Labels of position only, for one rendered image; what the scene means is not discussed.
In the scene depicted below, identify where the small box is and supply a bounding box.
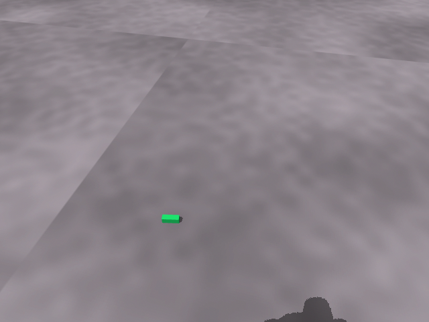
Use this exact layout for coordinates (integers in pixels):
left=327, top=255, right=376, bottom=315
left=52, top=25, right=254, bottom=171
left=162, top=215, right=180, bottom=223

